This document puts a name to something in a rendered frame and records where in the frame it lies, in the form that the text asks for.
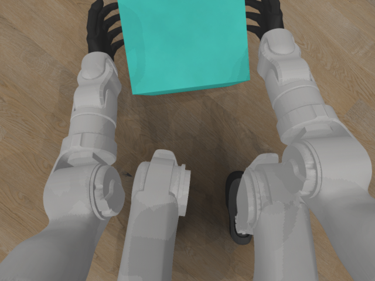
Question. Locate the robot left upper arm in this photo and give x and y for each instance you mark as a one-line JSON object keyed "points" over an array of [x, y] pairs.
{"points": [[79, 202]]}

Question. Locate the robot right upper arm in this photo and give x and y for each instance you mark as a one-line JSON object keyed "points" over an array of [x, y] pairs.
{"points": [[332, 176]]}

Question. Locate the left robot shin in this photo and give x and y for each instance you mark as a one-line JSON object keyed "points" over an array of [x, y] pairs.
{"points": [[142, 170]]}

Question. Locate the robot right forearm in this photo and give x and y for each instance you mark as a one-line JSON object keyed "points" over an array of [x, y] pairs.
{"points": [[294, 95]]}

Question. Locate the robot right foot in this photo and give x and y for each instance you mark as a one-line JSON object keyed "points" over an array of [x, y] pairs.
{"points": [[232, 185]]}

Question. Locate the robot left hand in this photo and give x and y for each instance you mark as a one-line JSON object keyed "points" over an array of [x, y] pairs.
{"points": [[98, 37]]}

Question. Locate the robot right hand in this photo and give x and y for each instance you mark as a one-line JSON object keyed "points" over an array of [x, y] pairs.
{"points": [[270, 16]]}

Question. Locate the robot left forearm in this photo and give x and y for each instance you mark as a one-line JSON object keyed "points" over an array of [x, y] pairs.
{"points": [[94, 115]]}

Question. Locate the carton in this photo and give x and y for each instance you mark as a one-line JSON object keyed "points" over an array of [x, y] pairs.
{"points": [[184, 45]]}

